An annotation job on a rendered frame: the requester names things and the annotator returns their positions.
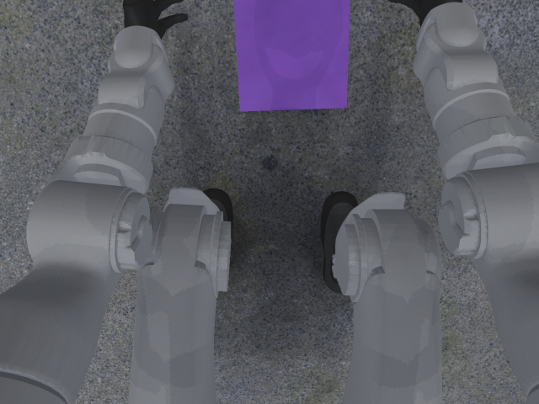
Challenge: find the robot left shin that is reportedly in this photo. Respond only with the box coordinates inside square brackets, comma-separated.
[136, 188, 220, 278]

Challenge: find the robot left upper arm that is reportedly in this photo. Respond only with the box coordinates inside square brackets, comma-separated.
[0, 180, 152, 404]

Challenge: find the robot right upper arm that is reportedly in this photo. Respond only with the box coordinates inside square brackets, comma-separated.
[438, 162, 539, 404]

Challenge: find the robot right forearm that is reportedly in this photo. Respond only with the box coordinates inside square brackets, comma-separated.
[413, 2, 539, 180]

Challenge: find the left robot foot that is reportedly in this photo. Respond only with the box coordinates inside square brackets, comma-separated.
[203, 189, 233, 238]

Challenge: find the carton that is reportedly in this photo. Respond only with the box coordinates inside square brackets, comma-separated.
[233, 0, 350, 112]

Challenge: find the robot left hand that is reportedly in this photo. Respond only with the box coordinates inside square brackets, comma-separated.
[123, 0, 188, 39]

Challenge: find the robot right hand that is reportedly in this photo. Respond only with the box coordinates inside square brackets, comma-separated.
[388, 0, 462, 28]

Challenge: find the robot left forearm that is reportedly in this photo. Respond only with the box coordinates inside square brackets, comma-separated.
[26, 25, 174, 257]

